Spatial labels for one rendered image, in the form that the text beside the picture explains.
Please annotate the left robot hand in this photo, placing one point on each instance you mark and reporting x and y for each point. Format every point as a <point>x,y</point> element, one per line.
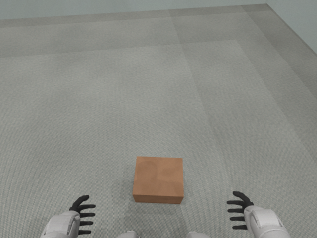
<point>77,207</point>

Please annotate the robot left forearm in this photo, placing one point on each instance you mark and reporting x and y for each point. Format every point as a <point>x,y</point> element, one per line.
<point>65,225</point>

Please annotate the carton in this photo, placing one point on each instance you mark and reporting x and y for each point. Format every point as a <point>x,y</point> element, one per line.
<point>158,180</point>

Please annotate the robot right forearm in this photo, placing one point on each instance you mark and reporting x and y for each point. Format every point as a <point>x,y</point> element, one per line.
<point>264,223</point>

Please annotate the right robot hand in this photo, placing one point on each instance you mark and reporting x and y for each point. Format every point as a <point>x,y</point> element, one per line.
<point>244,202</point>

